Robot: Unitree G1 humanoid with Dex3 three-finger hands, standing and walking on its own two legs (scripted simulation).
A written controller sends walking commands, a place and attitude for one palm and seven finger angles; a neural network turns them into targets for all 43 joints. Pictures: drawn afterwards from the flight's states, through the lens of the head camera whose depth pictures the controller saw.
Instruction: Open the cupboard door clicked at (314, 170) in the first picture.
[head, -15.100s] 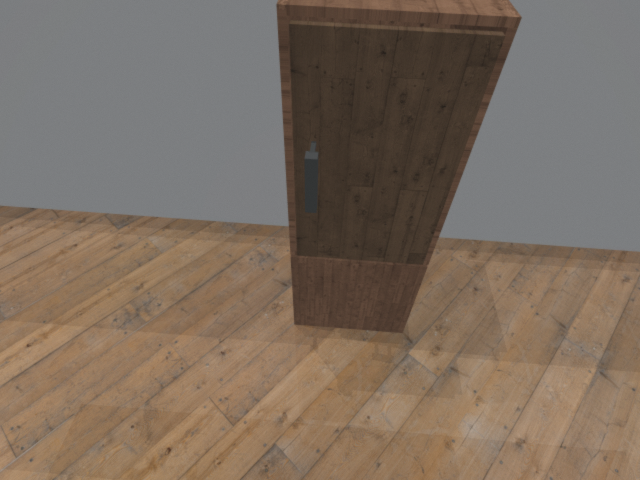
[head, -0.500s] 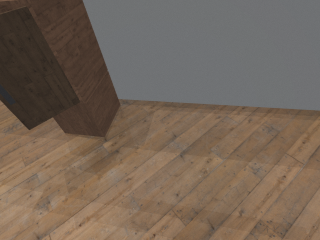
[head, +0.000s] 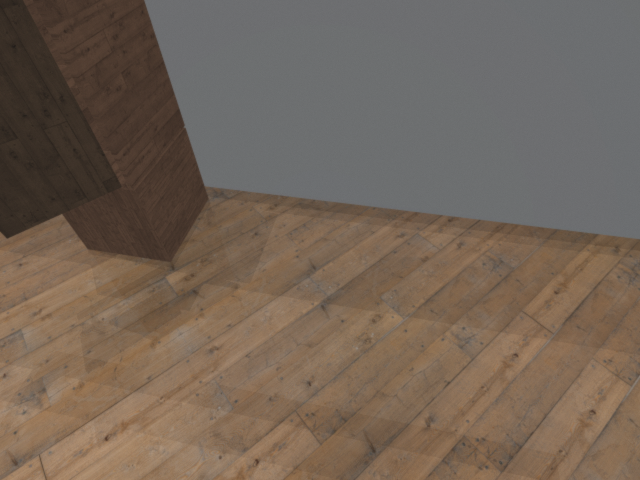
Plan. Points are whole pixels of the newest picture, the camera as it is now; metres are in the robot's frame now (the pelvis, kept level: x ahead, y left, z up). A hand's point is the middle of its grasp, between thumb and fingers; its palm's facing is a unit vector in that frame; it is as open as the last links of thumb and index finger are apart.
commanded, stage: relax the arm and regain balance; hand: left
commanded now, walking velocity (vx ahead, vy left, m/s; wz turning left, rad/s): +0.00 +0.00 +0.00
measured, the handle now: out of the picture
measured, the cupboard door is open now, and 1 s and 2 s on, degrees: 53 53 53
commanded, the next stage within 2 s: stand and wait in 0.20 s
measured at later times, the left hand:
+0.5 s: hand out of the picture +0.10 +0.22 -0.14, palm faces +0.01 -0.95 -0.31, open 16.3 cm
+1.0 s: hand out of the picture +0.10 +0.23 -0.14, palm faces +0.06 -0.95 -0.31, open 16.2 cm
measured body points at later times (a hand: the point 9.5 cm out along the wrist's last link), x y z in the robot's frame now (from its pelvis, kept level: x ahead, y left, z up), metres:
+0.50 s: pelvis +0.01 -0.01 +0.01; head +0.04 -0.02 +0.46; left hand +0.10 +0.27 -0.12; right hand +0.01 -0.28 -0.15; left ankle -0.02 +0.14 -0.73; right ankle +0.02 -0.12 -0.73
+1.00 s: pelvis +0.00 +0.00 +0.01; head +0.01 -0.01 +0.46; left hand +0.09 +0.28 -0.12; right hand +0.01 -0.24 -0.15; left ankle -0.02 +0.14 -0.73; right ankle +0.02 -0.12 -0.73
